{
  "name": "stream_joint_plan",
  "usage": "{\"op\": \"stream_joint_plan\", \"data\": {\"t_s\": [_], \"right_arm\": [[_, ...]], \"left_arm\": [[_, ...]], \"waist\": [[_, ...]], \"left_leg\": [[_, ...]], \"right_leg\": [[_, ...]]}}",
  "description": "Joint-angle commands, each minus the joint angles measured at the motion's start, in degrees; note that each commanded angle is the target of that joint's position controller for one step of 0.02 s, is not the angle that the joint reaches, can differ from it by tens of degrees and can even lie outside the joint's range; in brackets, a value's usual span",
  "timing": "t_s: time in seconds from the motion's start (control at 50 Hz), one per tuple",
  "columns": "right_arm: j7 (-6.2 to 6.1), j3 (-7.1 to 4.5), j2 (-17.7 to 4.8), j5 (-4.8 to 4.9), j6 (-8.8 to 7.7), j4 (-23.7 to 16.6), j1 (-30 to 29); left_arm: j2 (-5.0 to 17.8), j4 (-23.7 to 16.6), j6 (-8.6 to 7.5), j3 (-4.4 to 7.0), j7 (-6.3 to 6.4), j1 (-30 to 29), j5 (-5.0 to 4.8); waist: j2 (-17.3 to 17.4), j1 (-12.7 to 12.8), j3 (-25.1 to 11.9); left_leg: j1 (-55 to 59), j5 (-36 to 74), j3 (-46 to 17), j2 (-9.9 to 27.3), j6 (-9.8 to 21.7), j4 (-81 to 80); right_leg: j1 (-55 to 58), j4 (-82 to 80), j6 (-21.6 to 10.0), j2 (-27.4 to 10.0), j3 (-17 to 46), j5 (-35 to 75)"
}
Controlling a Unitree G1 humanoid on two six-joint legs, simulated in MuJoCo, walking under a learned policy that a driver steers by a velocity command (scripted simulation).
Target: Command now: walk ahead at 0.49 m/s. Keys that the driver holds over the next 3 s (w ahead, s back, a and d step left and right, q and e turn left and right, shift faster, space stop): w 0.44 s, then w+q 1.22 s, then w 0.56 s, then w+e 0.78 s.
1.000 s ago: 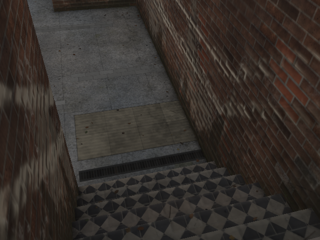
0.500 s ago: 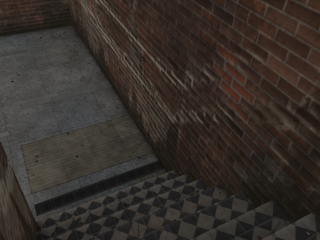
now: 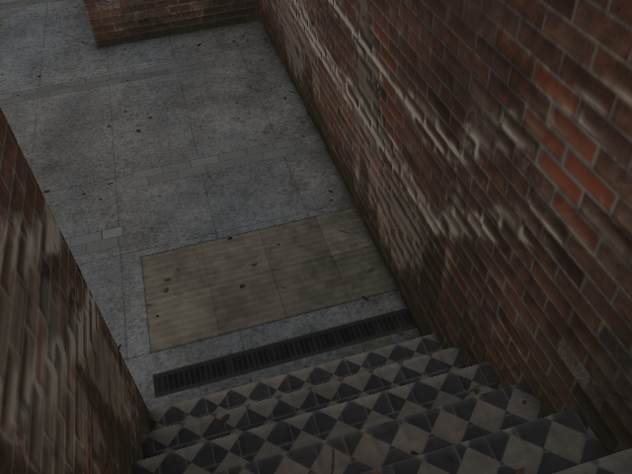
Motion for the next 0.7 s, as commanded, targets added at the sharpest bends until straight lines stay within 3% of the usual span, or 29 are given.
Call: {"op": "stream_joint_plan", "data": {"t_s": [0.02, 0.1, 0.14, 0.18, 0.2, 0.22, 0.24, 0.26, 0.28, 0.3, 0.32, 0.34, 0.36, 0.38, 0.4, 0.42, 0.44, 0.46, 0.48, 0.5, 0.52, 0.54, 0.56, 0.58, 0.6, 0.62, 0.66, 0.68, 0.7], "right_arm": [[1.31, 0.75, 2.3, -0.31, 1.18, -1.0, 5.9], [2.12, 1.57, -0.1, -0.97, 1.39, -1.8, -0.5], [2.13, 2.32, 0.1, -0.30, 1.60, -3.5, -6.4], [2.10, 1.53, -0.8, 0.56, 0.95, -2.2, 0.5], [2.31, 1.00, -1.9, 0.91, 0.71, -0.7, 2.6], [2.35, -0.21, -3.1, 0.77, 0.64, 1.3, 8.3], [2.44, -0.59, -2.8, 1.43, 0.78, 4.1, 16.2], [2.72, -0.25, -1.1, 2.61, 1.26, 5.1, 20.7], [3.67, 1.39, -1.4, 1.79, 1.02, 4.8, 21.0], [4.05, 1.15, -3.3, 0.87, 0.58, 5.5, 21.3], [3.29, -0.20, -5.7, 0.74, -0.60, 7.7, 24.3], [2.73, 1.54, -1.2, 0.66, -1.46, 7.4, 20.8], [2.48, 2.18, -0.3, 0.26, -2.43, 6.9, 18.9], [2.08, 3.79, 3.6, -0.47, -3.84, 7.8, 18.6], [1.54, 4.50, 5.0, -0.18, -4.13, 8.3, 18.5], [0.63, 5.83, 6.8, 0.79, -4.51, 6.0, 11.5], [0.69, 5.00, 3.6, 1.33, -4.92, 5.0, 10.7], [0.79, 3.69, -1.0, 0.85, -4.67, 5.4, 12.4], [1.17, 5.09, 2.0, -10.57, -7.11, 9.9, 17.7], [0.02, 5.20, 3.9, -7.95, -8.08, 9.9, 20.6], [-0.99, 6.09, 5.8, -7.65, -8.34, 12.7, 29.2], [-1.48, 6.72, 7.2, -7.05, -8.36, 16.8, 37.3], [-1.74, 8.00, 11.0, -5.41, -8.11, 15.5, 35.8], [-0.97, 8.56, 9.6, -4.97, -7.50, 12.3, 29.9], [0.82, 8.00, 5.0, -6.76, -7.17, 11.1, 24.8], [1.76, 7.31, 2.4, -6.52, -7.03, 9.5, 21.3], [2.17, 7.06, 0.3, -4.71, -7.57, 6.7, 15.1], [1.12, 6.05, -1.0, -2.79, -7.38, 5.9, 16.4], [1.71, 5.95, -1.1, -3.15, -6.29, 8.3, 20.4]], "left_arm": [[3.0, -4.5, -2.96, 0.26, 0.99, -10.9, -0.38], [6.7, -5.4, -2.49, 1.36, 1.28, -8.8, -2.10], [7.0, -3.8, -0.48, 1.56, 2.21, -3.5, -0.32], [6.9, -1.6, 1.42, 1.77, 3.94, -3.2, 2.33], [3.8, 0.3, 2.52, 1.32, 4.97, 0.3, 2.86], [2.6, 2.0, 2.68, 1.54, 5.20, 2.1, 2.86], [2.3, 2.6, 2.63, 1.82, 4.83, -0.3, 2.47], [1.3, 1.5, 2.17, 2.65, 3.51, -5.5, 2.11], [-3.4, -3.3, 1.25, 1.45, 3.00, -6.7, 0.90], [-1.5, -6.3, -0.06, 1.10, 2.82, -5.5, -0.43], [1.7, -6.3, -0.09, 1.23, 3.63, -6.9, -0.21], [4.5, -6.1, 0.64, 2.07, 3.74, -12.2, 1.41], [4.1, -5.3, 0.99, 2.21, 3.47, -15.4, 2.09], [2.2, -4.8, 0.72, 2.21, 2.87, -15.4, 1.94], [1.2, -4.5, 1.08, 1.95, 2.39, -16.4, 1.89], [-2.8, -7.0, 1.16, 0.21, 1.15, -19.4, 2.15], [-4.6, -5.2, 1.30, -0.13, 0.56, -19.3, 3.27], [-3.4, -0.7, 1.95, 0.67, 0.46, -12.9, 2.95], [-6.8, -5.8, -1.08, -3.35, -6.35, -15.3, 6.58], [-0.9, -6.4, -1.82, -1.70, -7.95, -18.3, 9.25], [-0.8, -9.5, -1.66, -1.85, -8.02, -26.9, 8.52], [-3.0, -10.6, -1.32, -2.45, -8.04, -28.9, 6.98], [-2.7, -9.7, -1.54, -3.09, -7.52, -29.5, 7.01], [-3.0, -11.2, -0.88, -3.74, -7.17, -31.3, 6.93], [-2.6, -13.2, 0.62, -3.93, -7.02, -30.7, 6.21], [-1.6, -14.5, 1.43, -4.11, -7.29, -29.0, 5.75], [0.7, -14.4, 1.92, -3.36, -6.97, -22.8, 6.56], [1.7, -15.3, 1.51, -2.91, -6.72, -24.6, 6.13], [2.3, -12.6, 0.46, -2.38, -6.28, -21.3, 5.45]], "waist": [[-8.9, -10.9, 6.0], [-8.4, -7.4, 5.1], [-9.3, -1.8, 8.7], [-12.1, -3.1, 5.8], [-9.7, -1.2, 5.7], [-6.6, -2.9, 2.9], [-2.4, -7.3, 2.2], [6.8, -11.7, 2.1], [10.4, -6.5, -0.1], [9.5, -4.4, -4.0], [10.4, -6.5, -4.2], [4.1, -5.0, 3.0], [2.2, -4.7, 7.1], [-3.7, -1.9, 10.5], [-1.6, -1.0, 10.6], [-4.4, 3.0, 12.2], [-1.0, 1.7, 8.3], [5.7, 2.0, 3.5], [13.7, 0.8, 13.0], [0.6, -3.2, 8.8], [-1.9, -7.3, 4.6], [3.6, -8.9, 5.3], [-1.8, -10.2, 5.2], [-2.8, -8.9, 3.3], [0.6, -6.5, 3.3], [0.8, -5.4, 4.3], [-1.3, -0.6, 7.0], [-2.2, -3.2, 8.7], [-2.0, -4.3, 7.9]], "left_leg": [[10.8, 28.8, 6.8, -2.4, -2.8, -7.8], [24.5, 36.4, 13.8, -2.5, -2.2, -18.7], [17.5, 26.9, 16.0, -1.0, -1.0, -27.8], [18.3, 21.1, 14.3, 3.9, 1.0, -36.3], [18.3, 14.5, 10.5, 7.7, 2.1, -49.5], [25.8, 17.3, 11.0, 8.1, 2.7, -55.5], [36.2, 23.4, 12.1, 9.2, 5.1, -64.6], [48.9, 25.5, 7.5, 12.2, 7.1, -61.8], [57.1, 52.2, 2.9, 16.2, 7.0, -33.8], [60.6, 44.8, -3.0, 20.5, 10.6, -32.4], [54.3, 7.2, -15.8, 27.2, 17.7, -44.3], [45.4, -8.9, -17.8, 25.6, 17.8, -49.5], [38.4, -9.3, -18.2, 24.0, 16.8, -49.7], [30.8, -2.6, -12.2, 19.2, 12.3, -42.4], [24.6, 4.1, -10.8, 17.7, 9.5, -40.7], [6.5, 3.4, -3.4, 13.5, 7.3, -45.1], [0.7, 8.4, -3.0, 12.5, 6.4, -46.6], [1.8, 14.2, -4.9, 13.6, 6.4, -44.4], [2.2, 3.6, -1.9, 10.0, 6.4, -36.3], [14.5, -0.3, -3.5, 9.1, 8.2, -29.5], [22.4, -2.3, -7.3, 9.3, 8.7, -25.4], [30.0, -0.2, -12.7, 11.5, 10.1, -24.0], [26.5, -4.0, -10.8, 9.3, 11.1, -21.6], [7.4, -13.5, -6.1, 7.9, 10.8, -24.3], [-10.0, -19.5, -3.8, 5.9, 10.5, -28.7], [-15.2, -22.6, -5.1, 5.8, 10.8, -28.2], [-6.1, -10.5, -8.8, 6.8, 9.2, -18.5], [10.2, -10.0, -10.3, 7.0, 7.4, -13.9], [17.7, -5.6, -12.3, 6.0, 7.4, -8.7]], "right_leg": [[-23.7, -20.3, -6.0, -6.8, 15.2, 20.7], [-21.9, -14.5, -5.8, -5.6, 10.2, 20.6], [-10.1, -9.4, -7.4, -6.4, 11.4, 24.8], [0.8, 0.6, -10.3, -7.7, 13.1, 38.5], [6.8, 6.9, -11.4, -7.1, 13.8, 43.8], [7.5, 17.4, -11.7, -6.5, 12.6, 51.1], [0.5, 33.7, -10.4, -2.5, 6.9, 48.7], [-18.0, 55.8, -9.7, 5.9, 0.1, 7.8], [-38.3, 67.0, -9.2, 6.8, 1.1, -7.7], [-46.8, 63.0, -9.4, 6.4, 5.7, -3.7], [-49.7, 52.5, -7.7, 2.7, 9.3, -0.9], [-51.4, 48.3, -5.0, 0.3, 9.0, 3.7], [-50.7, 46.9, -3.2, 1.1, 7.4, 3.1], [-48.9, 32.0, -1.0, -0.6, 13.0, 20.4], [-44.9, 26.0, 0.6, -0.9, 9.6, 25.5], [-29.1, 5.0, 2.9, -1.1, 5.9, 41.5], [-13.5, -0.7, 2.6, -0.4, 3.2, 52.4], [-7.0, 7.8, 2.0, 0.5, 2.6, 57.0], [-29.2, 14.4, 0.6, -6.1, 12.4, 67.7], [-39.0, -0.3, -1.3, -4.0, 10.4, 71.3], [-43.1, -6.0, -1.2, -3.9, 7.8, 70.6], [-51.4, -6.8, -0.9, -4.4, 8.6, 66.3], [-45.5, -18.1, -0.8, -5.4, 9.7, 75.5], [-22.8, -25.6, -0.9, -5.0, 4.2, 81.0], [-1.8, -19.1, 0.2, -3.2, 0.1, 80.8], [6.3, -16.7, 1.9, -3.0, 1.2, 76.1], [7.8, -23.8, 0.6, -3.1, 4.7, 62.5], [2.9, -46.3, -0.4, -4.5, 6.5, 51.6], [6.7, -56.0, -1.0, -4.8, 6.3, 54.6]]}}
Next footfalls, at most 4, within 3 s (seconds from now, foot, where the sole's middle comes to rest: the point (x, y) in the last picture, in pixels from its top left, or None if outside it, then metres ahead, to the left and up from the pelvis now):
0.26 left None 0.20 0.03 -0.90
0.74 right None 0.52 -0.19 -1.10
1.28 left None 0.67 0.07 -1.31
1.62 right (378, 459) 0.96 -0.05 -1.51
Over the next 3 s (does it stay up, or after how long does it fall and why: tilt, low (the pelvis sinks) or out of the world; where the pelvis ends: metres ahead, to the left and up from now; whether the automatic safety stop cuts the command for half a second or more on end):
stays up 1.38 0.38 -1.21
